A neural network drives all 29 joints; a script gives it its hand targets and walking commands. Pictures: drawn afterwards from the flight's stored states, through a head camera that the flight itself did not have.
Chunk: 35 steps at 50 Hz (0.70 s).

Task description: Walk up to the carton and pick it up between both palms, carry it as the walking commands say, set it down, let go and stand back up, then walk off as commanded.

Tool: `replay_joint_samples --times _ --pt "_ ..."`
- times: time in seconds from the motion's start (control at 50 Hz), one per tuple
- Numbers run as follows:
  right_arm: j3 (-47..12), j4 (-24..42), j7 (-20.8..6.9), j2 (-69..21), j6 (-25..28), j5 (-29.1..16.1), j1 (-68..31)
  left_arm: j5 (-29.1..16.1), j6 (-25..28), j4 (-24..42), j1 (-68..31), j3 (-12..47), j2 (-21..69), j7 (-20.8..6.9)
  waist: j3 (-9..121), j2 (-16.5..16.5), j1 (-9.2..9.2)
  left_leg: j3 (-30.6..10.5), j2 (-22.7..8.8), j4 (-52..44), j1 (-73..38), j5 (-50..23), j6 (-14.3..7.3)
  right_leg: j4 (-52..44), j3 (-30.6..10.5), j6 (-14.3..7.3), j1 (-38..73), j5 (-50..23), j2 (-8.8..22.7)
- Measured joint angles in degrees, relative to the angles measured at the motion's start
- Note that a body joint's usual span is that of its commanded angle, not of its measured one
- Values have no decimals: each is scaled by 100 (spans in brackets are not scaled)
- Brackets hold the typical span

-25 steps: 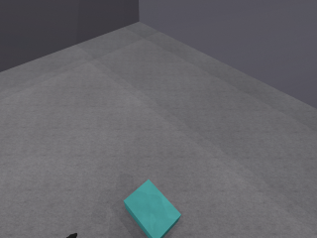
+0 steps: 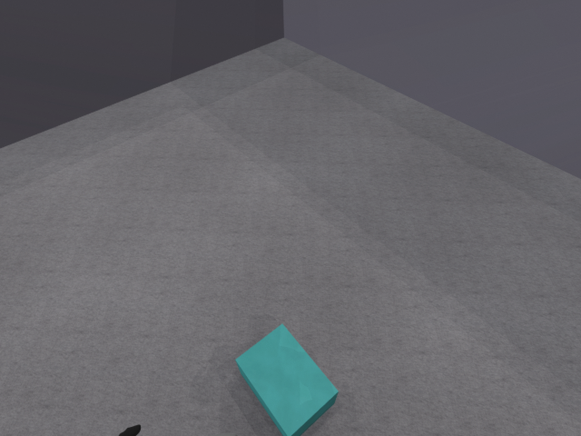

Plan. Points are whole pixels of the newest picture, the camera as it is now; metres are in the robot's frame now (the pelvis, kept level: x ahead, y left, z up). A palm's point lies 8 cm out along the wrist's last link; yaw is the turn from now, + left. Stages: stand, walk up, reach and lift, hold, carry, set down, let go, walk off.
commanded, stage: walk up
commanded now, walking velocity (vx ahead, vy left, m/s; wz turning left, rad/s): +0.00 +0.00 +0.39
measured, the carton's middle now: (285, 382) +0.38 +0.03 -0.69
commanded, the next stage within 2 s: none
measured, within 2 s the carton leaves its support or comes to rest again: neither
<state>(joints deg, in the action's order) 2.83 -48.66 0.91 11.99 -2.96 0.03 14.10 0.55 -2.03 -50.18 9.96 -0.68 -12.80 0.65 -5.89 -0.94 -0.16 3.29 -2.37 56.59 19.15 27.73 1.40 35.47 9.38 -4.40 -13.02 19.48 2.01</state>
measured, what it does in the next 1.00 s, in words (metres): steps on the spot: left foot, then right foot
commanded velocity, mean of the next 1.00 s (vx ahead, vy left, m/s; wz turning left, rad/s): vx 0.00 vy -0.06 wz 0.26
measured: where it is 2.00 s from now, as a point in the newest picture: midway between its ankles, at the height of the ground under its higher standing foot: outside the picture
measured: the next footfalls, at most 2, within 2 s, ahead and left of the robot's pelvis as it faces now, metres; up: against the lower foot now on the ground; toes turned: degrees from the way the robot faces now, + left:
left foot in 0.28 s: +0.00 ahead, +0.10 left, +0.00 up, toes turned +8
right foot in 0.66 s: +0.04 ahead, -0.14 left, +0.00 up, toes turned +1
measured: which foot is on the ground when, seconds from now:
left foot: up 0.00-0.26, down 0.28-0.68, up 0.70-1.00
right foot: down 0.00-0.28, up 0.30-0.64, down 0.66-1.00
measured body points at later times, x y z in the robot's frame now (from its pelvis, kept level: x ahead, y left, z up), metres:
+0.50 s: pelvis -0.02 -0.01 -0.01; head +0.01 +0.02 +0.44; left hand +0.05 +0.24 -0.16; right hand +0.04 -0.26 -0.13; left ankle -0.04 +0.09 -0.73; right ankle -0.04 -0.13 -0.66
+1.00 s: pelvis -0.02 -0.10 -0.01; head +0.01 -0.08 +0.44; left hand +0.02 +0.17 -0.14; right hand +0.08 -0.34 -0.15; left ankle -0.09 +0.02 -0.70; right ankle +0.00 -0.14 -0.73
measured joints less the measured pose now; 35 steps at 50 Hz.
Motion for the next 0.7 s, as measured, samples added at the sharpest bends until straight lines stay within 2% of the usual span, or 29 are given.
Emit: replay_joint_samples --times 0.08,0.2,0.26,0.28,0.3,0.34,0.4,0.48,0.56,0.64,0.66,0.7 --pt "0 0 -30 0 0 0 -5 0 58 7 10 0 0 25 0 -1 0 -5 -24 0 0 0 73 -89 61 -52 -33 -78 -115" --pt "0 0 -30 0 0 0 -5 0 12 20 10 0 0 30 0 -2 2 -7 -146 -74 -10 1 86 -81 373 -97 -70 -76 -296" --pt "0 4 -30 4 3 0 -2 0 -79 19 10 1 3 30 5 -8 9 -17 -161 -857 -211 -185 38 116 507 -78 -224 -14 -356" --pt "0 2 -25 -1 20 0 1 0 -110 19 6 0 0 30 4 -1 7 -10 -156 -1212 -340 -181 -122 304 512 -53 -334 54 -355" --pt "-7 1 -17 -35 37 0 4 0 -140 16 -4 -1 -17 30 -37 85 6 24 -101 -1210 -340 -101 -268 561 449 22 -443 168 -290" --pt "-20 -2 2 -55 75 0 88 0 -232 16 -4 -1 -14 30 -77 155 10 36 -29 -1207 -342 -127 -368 1398 145 255 -731 480 -266" --pt "-21 -2 62 -56 80 0 279 0 -261 57 -3 0 -27 30 -74 158 7 -51 -30 -1307 -350 -245 -368 2528 -198 511 -1089 551 -307" --pt "-22 2 105 -57 96 0 393 0 -268 93 -1 0 -29 29 -68 163 3 -178 -34 -1460 -356 -385 -311 3086 -496 632 -1247 556 -293" --pt "-22 27 108 -58 125 0 390 0 -303 96 1 1 -31 27 -61 169 -2 -175 -39 -1494 -355 -429 -215 2709 -562 665 -1135 561 -195" --pt "-23 28 114 -60 134 0 391 0 -261 100 3 1 -33 11 -54 172 -6 -169 -1 -1495 -350 -456 -55 1079 -568 662 -590 550 -85" --pt "-21 28 114 -59 134 0 380 0 -232 99 6 1 -32 10 -58 162 -2 -170 5 -1492 -353 -461 -2 623 -562 591 -429 355 -81" --pt "-13 26 114 -55 133 0 322 0 -146 97 26 0 -22 8 -65 83 1 -176 -43 -1418 -346 -326 18 609 -547 285 -444 151 -167"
